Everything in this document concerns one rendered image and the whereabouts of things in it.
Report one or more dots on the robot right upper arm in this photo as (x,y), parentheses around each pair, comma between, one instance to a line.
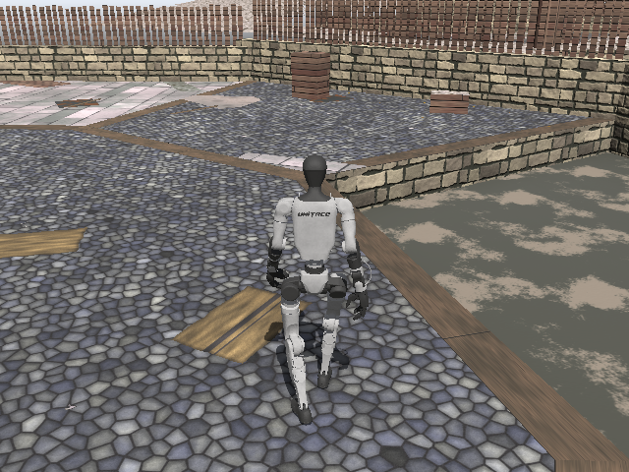
(348,223)

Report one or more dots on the right robot forearm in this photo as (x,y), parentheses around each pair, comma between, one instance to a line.
(356,270)

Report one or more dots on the left robot foot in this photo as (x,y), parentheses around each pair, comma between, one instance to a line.
(304,415)

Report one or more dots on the left robot forearm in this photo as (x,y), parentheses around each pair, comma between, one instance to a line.
(273,258)

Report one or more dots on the left robot hand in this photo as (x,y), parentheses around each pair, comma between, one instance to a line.
(282,274)

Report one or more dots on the left robot thigh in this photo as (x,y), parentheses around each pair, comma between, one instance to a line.
(290,302)

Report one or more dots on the right robot hand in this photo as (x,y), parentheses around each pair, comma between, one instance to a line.
(364,303)

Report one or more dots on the robot left upper arm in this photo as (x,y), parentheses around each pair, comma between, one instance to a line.
(284,206)

